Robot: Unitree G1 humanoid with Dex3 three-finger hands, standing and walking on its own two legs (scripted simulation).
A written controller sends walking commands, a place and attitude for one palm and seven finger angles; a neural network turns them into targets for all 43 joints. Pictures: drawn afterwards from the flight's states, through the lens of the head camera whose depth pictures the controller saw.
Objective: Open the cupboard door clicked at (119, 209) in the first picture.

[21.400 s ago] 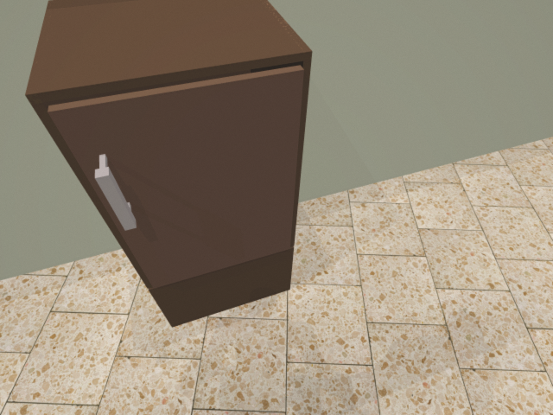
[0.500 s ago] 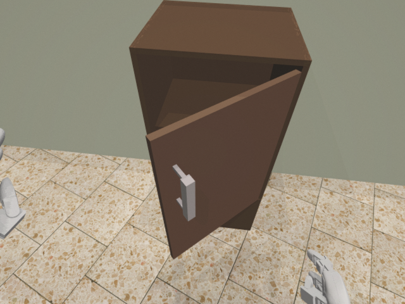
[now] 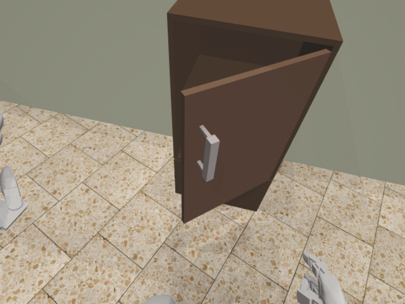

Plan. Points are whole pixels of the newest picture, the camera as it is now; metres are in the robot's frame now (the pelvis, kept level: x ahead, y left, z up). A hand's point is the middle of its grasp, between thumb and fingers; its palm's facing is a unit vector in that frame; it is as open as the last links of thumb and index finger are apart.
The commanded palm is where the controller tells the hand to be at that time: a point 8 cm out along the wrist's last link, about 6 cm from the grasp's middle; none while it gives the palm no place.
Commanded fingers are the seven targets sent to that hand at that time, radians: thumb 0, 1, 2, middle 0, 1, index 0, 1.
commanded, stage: step back with the hand held close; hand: left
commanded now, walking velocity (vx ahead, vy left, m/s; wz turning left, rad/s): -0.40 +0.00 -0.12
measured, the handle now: (205, 154) +0.45 +0.02 +0.01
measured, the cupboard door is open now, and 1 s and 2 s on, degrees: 43 43 43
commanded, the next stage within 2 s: stop stepping back and stand still in 0.02 s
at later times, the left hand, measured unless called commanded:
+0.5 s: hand out of the picture +0.09 +0.21 +0.19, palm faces +0.30 -0.83 -0.47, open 7.4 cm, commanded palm +0.05 +0.26 +0.19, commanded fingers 0.00 0.90 0.90 -0.20 -0.30 -0.20 -0.30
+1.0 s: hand out of the picture +0.05 +0.18 +0.20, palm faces +0.37 -0.77 -0.52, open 7.4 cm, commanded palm +0.01 +0.22 +0.19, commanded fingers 0.00 0.90 0.90 -0.20 -0.30 -0.20 -0.30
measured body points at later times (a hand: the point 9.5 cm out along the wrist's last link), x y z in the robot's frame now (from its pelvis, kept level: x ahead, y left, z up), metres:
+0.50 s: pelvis -0.13 -0.02 +0.01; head -0.13 +0.00 +0.46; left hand +0.07 +0.25 +0.22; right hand -0.01 -0.26 -0.07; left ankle -0.02 +0.08 -0.69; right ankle -0.24 -0.10 -0.72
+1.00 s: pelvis -0.17 -0.06 +0.02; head -0.20 -0.08 +0.47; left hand +0.03 +0.22 +0.23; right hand -0.09 -0.31 -0.09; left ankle -0.14 +0.10 -0.67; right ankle -0.18 -0.09 -0.72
